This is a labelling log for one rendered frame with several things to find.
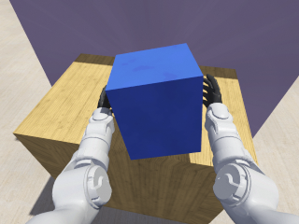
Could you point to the carton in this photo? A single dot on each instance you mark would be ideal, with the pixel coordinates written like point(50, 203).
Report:
point(156, 96)

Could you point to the robot right upper arm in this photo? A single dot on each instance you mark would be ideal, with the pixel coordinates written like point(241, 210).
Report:
point(249, 197)

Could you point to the left robot hand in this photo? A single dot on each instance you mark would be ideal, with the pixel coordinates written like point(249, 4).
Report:
point(103, 100)

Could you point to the robot left forearm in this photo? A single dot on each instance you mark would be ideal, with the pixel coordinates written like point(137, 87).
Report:
point(95, 142)

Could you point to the pedestal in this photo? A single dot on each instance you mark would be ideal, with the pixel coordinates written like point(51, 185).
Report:
point(175, 187)

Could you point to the robot right forearm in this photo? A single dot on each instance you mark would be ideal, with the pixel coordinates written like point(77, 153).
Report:
point(224, 139)

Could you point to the right robot hand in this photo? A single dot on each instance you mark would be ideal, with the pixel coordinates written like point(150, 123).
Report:
point(213, 91)

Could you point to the robot left upper arm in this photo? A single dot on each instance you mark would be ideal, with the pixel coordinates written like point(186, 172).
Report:
point(78, 196)

